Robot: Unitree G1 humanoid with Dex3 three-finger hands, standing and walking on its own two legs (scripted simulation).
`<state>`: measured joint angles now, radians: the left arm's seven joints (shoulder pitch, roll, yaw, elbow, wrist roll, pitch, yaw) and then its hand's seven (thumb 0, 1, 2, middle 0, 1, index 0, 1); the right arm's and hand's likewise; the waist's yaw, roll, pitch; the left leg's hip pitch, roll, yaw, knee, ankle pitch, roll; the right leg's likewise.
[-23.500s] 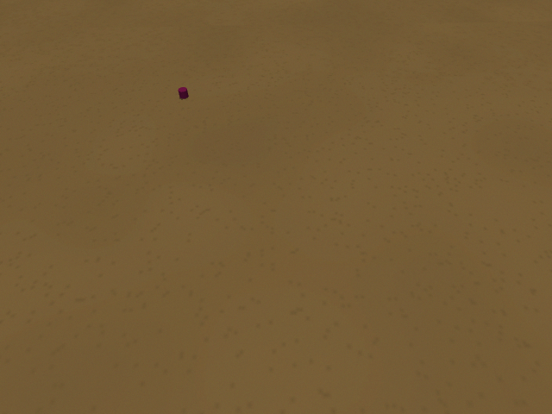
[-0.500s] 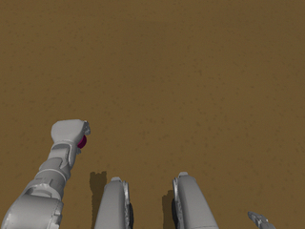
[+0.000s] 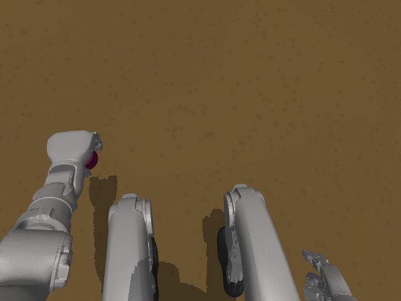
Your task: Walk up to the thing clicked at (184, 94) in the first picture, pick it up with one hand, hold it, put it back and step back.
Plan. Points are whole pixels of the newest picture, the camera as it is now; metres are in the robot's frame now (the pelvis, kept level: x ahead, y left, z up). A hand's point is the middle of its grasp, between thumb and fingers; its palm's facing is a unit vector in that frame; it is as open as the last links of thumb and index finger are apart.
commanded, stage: crouch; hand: left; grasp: from above
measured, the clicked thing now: (82, 156) +0.42 +0.25 -0.19
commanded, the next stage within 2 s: lower in 0.74 s
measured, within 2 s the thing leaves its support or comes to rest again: neither
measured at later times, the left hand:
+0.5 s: hand (91, 166) +0.40 +0.24 -0.24, palm faces -0.45 -0.04 -0.89, open 7.4 cm
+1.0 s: hand (95, 169) +0.40 +0.24 -0.28, palm faces -0.48 -0.05 -0.88, open 7.5 cm
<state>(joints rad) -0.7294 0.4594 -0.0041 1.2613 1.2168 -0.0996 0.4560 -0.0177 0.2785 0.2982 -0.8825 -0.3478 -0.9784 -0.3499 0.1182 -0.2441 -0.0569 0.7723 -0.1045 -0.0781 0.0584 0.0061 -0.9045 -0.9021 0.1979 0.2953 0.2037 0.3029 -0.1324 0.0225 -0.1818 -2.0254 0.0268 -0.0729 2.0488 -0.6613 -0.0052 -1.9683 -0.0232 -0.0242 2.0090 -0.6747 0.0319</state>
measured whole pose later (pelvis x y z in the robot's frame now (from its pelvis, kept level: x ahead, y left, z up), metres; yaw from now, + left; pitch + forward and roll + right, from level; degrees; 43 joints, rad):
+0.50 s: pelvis -0.01 +0.00 -0.07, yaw -2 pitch +34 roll -5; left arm -0.79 0.52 0.03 1.35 1.23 -0.14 0.46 -0.02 0.29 0.29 -0.87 -0.36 -0.96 -0.36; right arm 0.13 -0.25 -0.04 0.79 -0.13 -0.08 0.11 0.01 -0.91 -0.90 0.20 0.30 0.20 0.30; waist -0.16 0.01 -0.12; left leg -2.20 0.03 -0.10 2.27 -0.67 -0.01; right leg -2.14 -0.01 -0.03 2.22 -0.68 0.04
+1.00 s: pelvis -0.01 +0.00 -0.10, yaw -2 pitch +33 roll -6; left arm -0.85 0.55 0.04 1.48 1.24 -0.17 0.49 -0.02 0.27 0.33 -0.86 -0.38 -0.95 -0.39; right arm 0.13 -0.27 -0.01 0.81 -0.15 -0.10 0.13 0.00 -0.91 -0.90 0.20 0.30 0.20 0.30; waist -0.18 -0.01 -0.10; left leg -2.29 0.02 -0.11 2.37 -0.67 -0.01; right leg -2.22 0.00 -0.03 2.32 -0.67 0.03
